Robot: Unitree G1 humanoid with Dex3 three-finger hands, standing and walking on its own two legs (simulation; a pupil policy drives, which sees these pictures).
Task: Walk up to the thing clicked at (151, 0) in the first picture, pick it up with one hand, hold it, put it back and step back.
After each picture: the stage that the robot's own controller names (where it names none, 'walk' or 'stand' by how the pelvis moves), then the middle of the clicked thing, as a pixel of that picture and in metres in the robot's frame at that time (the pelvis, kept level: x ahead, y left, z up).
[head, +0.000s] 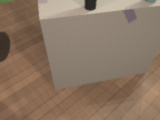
stand; out of the picture +0.98 -0.41 +0.11
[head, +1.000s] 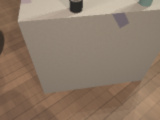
rise first; out of the picture +0.88 -0.31 +0.13
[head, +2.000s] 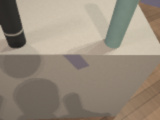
walk; (121, 18) +0.55 -0.10 +0.14
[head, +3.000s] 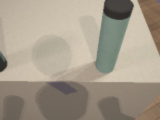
stand; (110, 41) +0.41 -0.06 +0.14
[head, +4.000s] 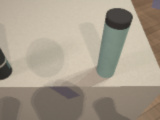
stand; (111, 48) +0.41 -0.08 +0.11
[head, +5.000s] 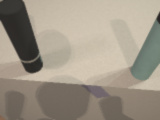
stand; (154, 49) +0.39 -0.20 +0.12
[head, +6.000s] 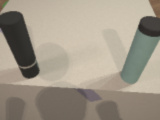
stand; (139, 54) +0.41 -0.17 +0.10
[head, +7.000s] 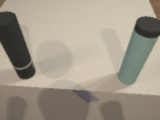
stand; (136, 55) +0.40 -0.16 +0.10
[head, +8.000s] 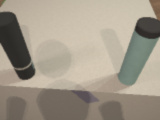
stand; (136, 56) +0.39 -0.16 +0.10
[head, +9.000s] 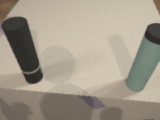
rise first; (145, 62) +0.38 -0.18 +0.11
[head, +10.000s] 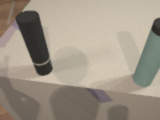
go down; (152, 57) +0.40 -0.19 +0.11
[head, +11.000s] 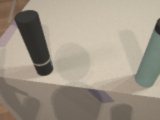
go down; (155, 57) +0.40 -0.19 +0.11
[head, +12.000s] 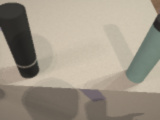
go down; (149, 53) +0.39 -0.21 +0.12
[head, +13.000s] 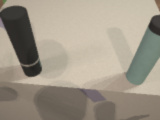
approach; (147, 55) +0.39 -0.20 +0.12
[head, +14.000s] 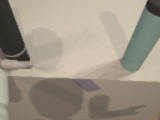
close; (143, 39) +0.41 -0.18 +0.15
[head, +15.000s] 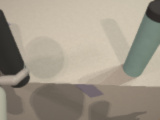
lift; (144, 45) +0.40 -0.18 +0.14
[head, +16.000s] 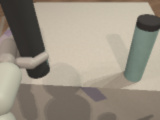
lift; (139, 52) +0.43 -0.18 +0.12
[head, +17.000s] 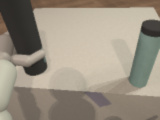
hold; (144, 57) +0.41 -0.19 +0.12
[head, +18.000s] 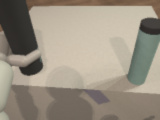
hold; (143, 55) +0.42 -0.19 +0.12
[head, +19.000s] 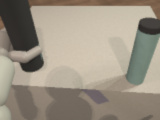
crouch; (141, 55) +0.42 -0.19 +0.12
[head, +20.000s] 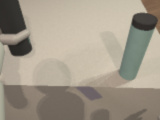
crouch; (134, 50) +0.42 -0.19 +0.12
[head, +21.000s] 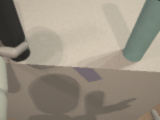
lower; (146, 28) +0.44 -0.19 +0.16
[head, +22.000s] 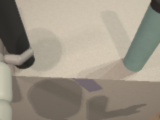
lower; (147, 38) +0.41 -0.18 +0.15
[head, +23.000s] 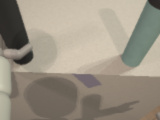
lower; (144, 34) +0.42 -0.19 +0.15
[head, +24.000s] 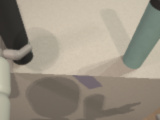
lower; (146, 36) +0.42 -0.19 +0.15
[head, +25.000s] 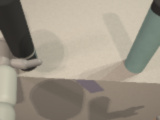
open; (147, 40) +0.40 -0.19 +0.15
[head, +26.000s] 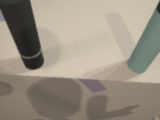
sink last; (151, 41) +0.41 -0.20 +0.14
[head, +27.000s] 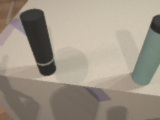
stand; (151, 55) +0.40 -0.18 +0.12
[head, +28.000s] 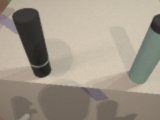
stand; (149, 54) +0.40 -0.19 +0.11
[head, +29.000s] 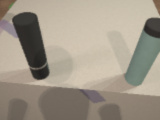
walk; (144, 56) +0.40 -0.18 +0.11
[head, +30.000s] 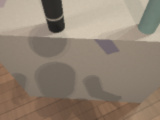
walk; (159, 1) +0.57 -0.23 +0.12
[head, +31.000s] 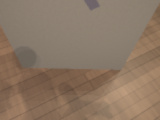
walk; out of the picture +0.89 -0.19 +0.13
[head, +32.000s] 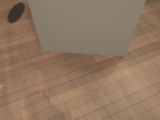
stand; out of the picture +1.23 -0.21 +0.13
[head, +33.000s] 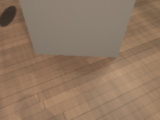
stand; out of the picture +1.25 -0.18 +0.11
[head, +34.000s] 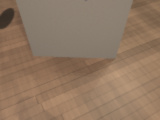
stand; out of the picture +1.25 -0.17 +0.10
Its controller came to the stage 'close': yes
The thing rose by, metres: 0.00
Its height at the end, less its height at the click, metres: +0.00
